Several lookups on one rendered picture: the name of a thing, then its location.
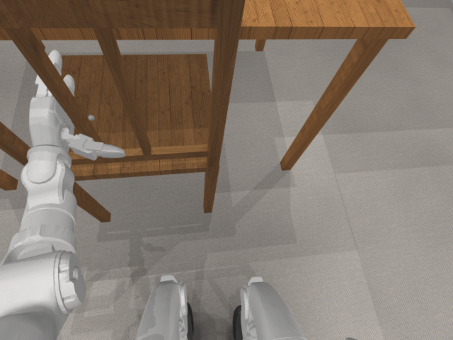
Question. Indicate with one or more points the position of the left robot hand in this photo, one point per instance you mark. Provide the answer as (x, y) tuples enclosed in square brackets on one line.
[(47, 120)]

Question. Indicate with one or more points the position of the robot right thigh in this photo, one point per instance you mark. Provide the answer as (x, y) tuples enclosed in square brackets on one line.
[(263, 305)]

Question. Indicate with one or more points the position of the left robot forearm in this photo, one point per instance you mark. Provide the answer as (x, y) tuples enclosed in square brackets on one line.
[(49, 218)]

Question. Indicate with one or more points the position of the left robot upper arm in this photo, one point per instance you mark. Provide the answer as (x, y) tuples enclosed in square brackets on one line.
[(38, 293)]

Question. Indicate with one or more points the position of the table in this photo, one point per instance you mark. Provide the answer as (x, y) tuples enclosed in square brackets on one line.
[(371, 22)]

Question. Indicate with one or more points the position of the left robot shin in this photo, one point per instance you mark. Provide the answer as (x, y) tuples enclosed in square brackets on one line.
[(183, 323)]

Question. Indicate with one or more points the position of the chair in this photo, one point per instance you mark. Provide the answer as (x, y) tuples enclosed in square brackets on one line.
[(158, 108)]

